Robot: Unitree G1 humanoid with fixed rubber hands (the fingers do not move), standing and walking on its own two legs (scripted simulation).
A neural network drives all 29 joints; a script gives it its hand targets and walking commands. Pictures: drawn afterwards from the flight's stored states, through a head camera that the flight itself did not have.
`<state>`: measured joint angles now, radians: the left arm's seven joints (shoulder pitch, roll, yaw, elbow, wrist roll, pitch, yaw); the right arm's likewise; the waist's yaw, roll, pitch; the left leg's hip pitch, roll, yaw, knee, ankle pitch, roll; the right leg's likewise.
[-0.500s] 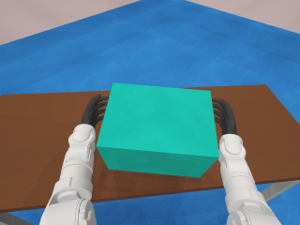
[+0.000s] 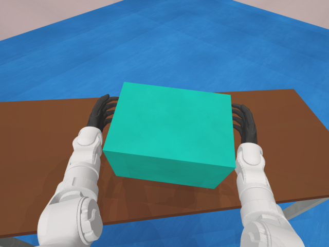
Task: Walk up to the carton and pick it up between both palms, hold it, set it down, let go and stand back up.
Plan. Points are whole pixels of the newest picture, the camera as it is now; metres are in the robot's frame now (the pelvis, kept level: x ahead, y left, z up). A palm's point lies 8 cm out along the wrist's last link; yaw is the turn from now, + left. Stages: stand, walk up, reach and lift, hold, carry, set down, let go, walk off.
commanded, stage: set down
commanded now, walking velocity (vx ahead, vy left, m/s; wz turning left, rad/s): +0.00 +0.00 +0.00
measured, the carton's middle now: (170, 137) +0.41 -0.03 +0.02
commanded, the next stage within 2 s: none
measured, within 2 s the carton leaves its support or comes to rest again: rests again in 0.94 s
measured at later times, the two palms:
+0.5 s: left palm (101, 132) +0.43 +0.16 +0.03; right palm (238, 151) +0.35 -0.21 +0.02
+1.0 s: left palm (99, 147) +0.40 +0.17 +0.00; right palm (236, 164) +0.33 -0.20 +0.00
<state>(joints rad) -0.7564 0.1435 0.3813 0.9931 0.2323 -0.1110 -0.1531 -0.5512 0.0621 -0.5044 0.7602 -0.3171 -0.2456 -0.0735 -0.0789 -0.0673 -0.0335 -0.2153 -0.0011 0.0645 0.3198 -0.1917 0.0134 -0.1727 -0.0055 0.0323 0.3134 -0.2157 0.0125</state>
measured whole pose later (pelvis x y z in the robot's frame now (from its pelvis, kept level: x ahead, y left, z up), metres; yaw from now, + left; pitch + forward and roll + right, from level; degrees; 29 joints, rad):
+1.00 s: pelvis -0.02 +0.01 -0.01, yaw +0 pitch +14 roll -1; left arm -0.82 0.20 0.36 1.26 0.24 -0.33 -0.11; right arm -0.61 0.06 -0.64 1.01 -0.34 -0.45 -0.05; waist -0.10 -0.02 -0.03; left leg -0.47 0.01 0.06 0.40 -0.17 0.01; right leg -0.38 0.00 0.02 0.31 -0.17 0.02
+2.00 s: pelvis -0.02 +0.01 -0.01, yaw +0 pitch +15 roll -2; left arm -0.84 0.21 0.36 1.34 0.24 -0.41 -0.09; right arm -0.62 0.06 -0.67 1.02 -0.39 -0.45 -0.05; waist -0.09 -0.02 -0.06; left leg -0.51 0.01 0.06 0.42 -0.19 0.01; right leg -0.42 0.00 0.02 0.32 -0.18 0.02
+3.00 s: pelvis -0.06 +0.03 -0.05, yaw -1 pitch +25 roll -3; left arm -1.01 0.31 -0.10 1.67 -0.25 -0.45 -0.01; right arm -0.88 -0.20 -0.04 1.57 0.32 -0.48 -0.04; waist -0.12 0.03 -0.27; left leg -0.93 0.02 0.06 0.78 -0.29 0.01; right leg -0.85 0.00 0.02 0.70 -0.28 0.05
